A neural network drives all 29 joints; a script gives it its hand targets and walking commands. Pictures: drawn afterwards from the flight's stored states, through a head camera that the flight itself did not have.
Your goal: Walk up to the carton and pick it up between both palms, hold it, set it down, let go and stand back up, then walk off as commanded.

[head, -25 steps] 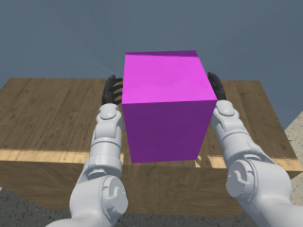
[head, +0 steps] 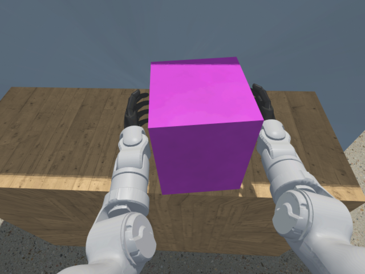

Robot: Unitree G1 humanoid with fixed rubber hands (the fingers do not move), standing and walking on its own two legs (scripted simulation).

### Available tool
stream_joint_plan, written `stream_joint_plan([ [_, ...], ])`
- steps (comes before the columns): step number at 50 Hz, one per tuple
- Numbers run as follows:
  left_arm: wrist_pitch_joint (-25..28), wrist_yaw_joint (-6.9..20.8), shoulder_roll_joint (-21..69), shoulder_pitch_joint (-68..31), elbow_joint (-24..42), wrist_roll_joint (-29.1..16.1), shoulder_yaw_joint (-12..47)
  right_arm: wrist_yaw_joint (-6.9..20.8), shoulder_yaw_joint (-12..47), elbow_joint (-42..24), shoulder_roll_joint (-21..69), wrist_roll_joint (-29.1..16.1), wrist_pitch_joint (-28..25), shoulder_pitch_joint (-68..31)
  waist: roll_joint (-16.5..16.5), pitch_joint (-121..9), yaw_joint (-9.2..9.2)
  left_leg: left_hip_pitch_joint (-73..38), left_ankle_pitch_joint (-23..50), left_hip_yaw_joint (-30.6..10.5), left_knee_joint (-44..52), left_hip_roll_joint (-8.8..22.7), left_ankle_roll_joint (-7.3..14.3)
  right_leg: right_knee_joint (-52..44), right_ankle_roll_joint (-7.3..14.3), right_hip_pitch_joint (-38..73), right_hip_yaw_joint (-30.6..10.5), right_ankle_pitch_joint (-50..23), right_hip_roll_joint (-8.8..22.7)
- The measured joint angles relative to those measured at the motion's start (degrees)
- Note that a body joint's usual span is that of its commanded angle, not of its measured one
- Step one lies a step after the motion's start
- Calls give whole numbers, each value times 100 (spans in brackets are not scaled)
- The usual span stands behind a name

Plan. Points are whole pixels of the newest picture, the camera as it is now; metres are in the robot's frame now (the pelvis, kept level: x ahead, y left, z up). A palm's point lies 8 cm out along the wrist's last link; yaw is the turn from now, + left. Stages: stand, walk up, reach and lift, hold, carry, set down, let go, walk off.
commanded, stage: set down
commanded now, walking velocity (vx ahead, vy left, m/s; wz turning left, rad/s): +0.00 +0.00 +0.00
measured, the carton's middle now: (197, 128) +0.44 +0.04 +0.05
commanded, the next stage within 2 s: none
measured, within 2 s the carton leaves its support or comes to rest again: neither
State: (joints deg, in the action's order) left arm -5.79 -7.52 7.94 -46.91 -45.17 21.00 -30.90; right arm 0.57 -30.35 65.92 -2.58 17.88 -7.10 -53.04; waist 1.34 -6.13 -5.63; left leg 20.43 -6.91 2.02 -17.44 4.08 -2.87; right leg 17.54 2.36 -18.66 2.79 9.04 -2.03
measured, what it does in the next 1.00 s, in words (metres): stands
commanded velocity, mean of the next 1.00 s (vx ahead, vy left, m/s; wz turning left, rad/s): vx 0.00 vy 0.00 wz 0.00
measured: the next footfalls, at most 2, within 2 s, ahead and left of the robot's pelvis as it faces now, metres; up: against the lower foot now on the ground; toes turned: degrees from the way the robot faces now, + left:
none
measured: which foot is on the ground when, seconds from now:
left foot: down 0.00-1.00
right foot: down 0.00-1.00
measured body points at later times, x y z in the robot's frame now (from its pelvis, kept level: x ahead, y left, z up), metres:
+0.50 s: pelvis +0.00 +0.01 +0.00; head +0.04 +0.02 +0.45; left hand +0.41 +0.18 +0.09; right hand +0.46 -0.11 +0.10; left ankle +0.00 +0.15 -0.75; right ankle -0.01 -0.09 -0.75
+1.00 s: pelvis +0.00 +0.01 +0.00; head +0.05 +0.03 +0.45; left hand +0.41 +0.19 +0.09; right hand +0.45 -0.11 +0.09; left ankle +0.01 +0.15 -0.75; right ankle -0.01 -0.09 -0.75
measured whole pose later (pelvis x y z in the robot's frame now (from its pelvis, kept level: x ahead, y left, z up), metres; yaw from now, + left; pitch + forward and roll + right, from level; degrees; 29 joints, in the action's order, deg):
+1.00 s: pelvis +0.00 +0.01 +0.00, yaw -1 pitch +8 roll +0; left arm -4.8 -4.2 11.6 -44.4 -38.2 26.6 -34.8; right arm 3.8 -36.5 57.3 1.9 23.7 -8.2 -49.0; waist 2.9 -2.5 -5.2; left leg 16.4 -6.9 4.8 -16.0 3.5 -1.9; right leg 17.6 1.7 -15.7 2.6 9.5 -0.8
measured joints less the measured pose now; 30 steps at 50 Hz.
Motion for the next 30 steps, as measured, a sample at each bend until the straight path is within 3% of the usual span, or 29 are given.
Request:
stream_joint_plan([
  [30, 72, 235, 239, 120, 363, 425, -339, 196, -450, -565, 294, 444, -50, 276, 122, 236, 15, -312, 2, 191, 122, -44, 74, 4, -54, 224, -20, 41, 87],
])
